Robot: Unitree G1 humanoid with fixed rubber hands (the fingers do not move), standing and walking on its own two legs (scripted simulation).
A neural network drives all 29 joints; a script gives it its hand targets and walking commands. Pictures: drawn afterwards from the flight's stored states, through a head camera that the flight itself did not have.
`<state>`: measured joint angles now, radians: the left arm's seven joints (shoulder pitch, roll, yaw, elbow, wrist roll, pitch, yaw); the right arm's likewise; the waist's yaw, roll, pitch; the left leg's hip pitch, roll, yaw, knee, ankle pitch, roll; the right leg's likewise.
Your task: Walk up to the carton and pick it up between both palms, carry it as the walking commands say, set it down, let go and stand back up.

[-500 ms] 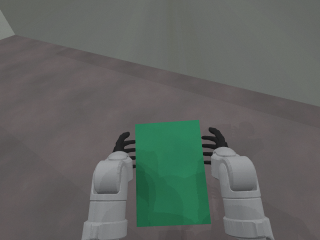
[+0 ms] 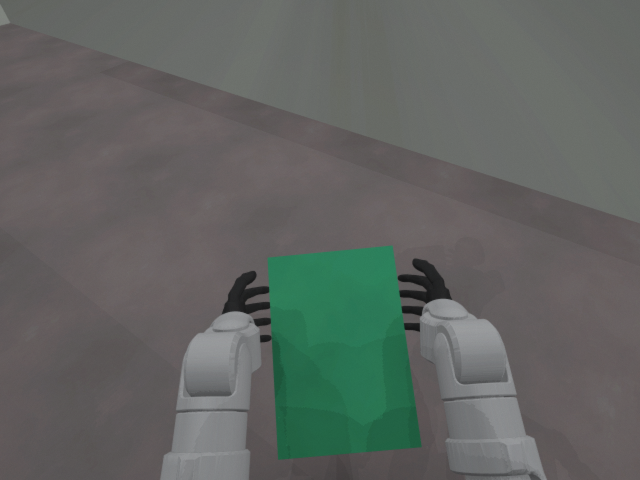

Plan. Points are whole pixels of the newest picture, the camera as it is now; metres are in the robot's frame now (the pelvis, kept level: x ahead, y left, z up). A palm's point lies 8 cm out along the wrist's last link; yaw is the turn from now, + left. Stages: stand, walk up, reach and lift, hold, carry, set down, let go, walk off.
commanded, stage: carry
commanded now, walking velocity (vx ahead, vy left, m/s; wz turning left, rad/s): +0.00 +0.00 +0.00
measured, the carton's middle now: (338, 345) +0.32 +0.00 -0.03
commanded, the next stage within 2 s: hold in 1.38 s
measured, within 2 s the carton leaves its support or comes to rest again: neither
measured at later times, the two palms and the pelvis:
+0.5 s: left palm (225, 329) +0.30 +0.14 +0.05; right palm (419, 323) +0.30 -0.10 +0.05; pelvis +0.00 +0.02 +0.00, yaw +0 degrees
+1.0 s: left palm (216, 322) +0.32 +0.16 +0.04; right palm (404, 321) +0.31 -0.09 +0.04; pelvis +0.02 +0.04 +0.00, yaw +0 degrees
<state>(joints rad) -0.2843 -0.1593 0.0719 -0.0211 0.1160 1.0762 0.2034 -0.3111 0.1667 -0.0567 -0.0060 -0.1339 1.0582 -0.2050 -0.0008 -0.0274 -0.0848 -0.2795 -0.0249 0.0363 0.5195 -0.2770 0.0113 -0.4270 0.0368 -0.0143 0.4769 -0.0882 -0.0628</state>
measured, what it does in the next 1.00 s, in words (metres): stands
